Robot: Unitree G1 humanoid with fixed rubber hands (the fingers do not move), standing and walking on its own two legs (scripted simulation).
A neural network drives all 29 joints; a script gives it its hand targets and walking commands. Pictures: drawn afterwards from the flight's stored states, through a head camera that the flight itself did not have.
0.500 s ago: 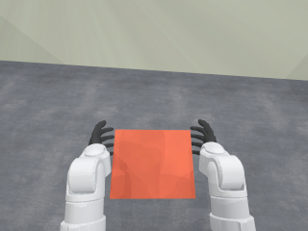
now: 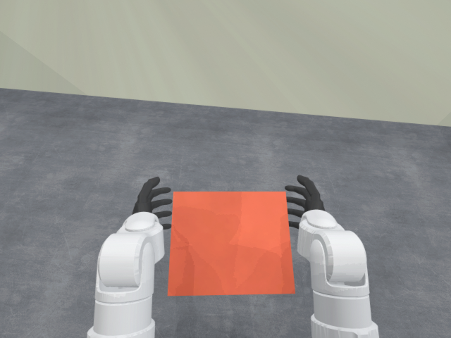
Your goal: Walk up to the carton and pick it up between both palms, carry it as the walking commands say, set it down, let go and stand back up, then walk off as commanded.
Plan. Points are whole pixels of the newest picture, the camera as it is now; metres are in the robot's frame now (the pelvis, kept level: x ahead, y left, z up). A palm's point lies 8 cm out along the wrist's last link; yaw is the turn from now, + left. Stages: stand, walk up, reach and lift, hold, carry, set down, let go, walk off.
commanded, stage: carry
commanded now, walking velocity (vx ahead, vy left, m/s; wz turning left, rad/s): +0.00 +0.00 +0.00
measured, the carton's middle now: (228, 245) +0.29 +0.00 -0.02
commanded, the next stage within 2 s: none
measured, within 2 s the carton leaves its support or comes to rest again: neither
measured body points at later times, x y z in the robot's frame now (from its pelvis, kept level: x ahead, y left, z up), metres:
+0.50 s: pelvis +0.11 +0.00 -0.01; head +0.14 -0.01 +0.44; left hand +0.41 +0.11 +0.07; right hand +0.39 -0.16 +0.06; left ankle +0.14 +0.11 -0.71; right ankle -0.01 -0.08 -0.74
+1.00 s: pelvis +0.20 +0.10 -0.01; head +0.22 +0.08 +0.44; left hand +0.50 +0.22 +0.07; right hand +0.48 -0.06 +0.06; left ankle +0.21 +0.22 -0.67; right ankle +0.14 -0.02 -0.74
